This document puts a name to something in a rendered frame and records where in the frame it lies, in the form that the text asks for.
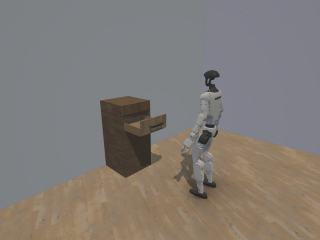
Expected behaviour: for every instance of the robot right shin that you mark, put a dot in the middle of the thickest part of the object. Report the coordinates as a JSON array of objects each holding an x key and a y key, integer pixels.
[{"x": 208, "y": 166}]

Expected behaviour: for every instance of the right robot forearm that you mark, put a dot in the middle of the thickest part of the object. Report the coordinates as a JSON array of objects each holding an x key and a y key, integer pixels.
[{"x": 217, "y": 121}]

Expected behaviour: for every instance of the cabinet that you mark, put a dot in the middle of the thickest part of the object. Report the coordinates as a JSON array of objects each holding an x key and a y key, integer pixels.
[{"x": 125, "y": 153}]

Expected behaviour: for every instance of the robot left hand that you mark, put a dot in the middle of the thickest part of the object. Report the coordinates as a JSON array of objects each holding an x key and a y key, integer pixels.
[{"x": 187, "y": 143}]

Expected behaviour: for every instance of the robot right upper arm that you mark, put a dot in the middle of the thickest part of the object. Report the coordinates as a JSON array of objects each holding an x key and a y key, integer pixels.
[{"x": 221, "y": 103}]

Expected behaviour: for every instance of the drawer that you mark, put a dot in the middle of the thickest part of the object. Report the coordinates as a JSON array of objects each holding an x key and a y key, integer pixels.
[{"x": 139, "y": 125}]

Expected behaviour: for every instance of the left robot forearm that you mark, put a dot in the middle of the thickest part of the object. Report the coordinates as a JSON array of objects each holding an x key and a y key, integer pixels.
[{"x": 197, "y": 127}]

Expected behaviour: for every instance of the robot left thigh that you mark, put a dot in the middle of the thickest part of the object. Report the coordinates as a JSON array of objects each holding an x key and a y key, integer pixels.
[{"x": 197, "y": 148}]

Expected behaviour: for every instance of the robot left upper arm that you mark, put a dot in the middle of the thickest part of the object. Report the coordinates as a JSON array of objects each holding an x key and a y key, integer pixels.
[{"x": 204, "y": 99}]

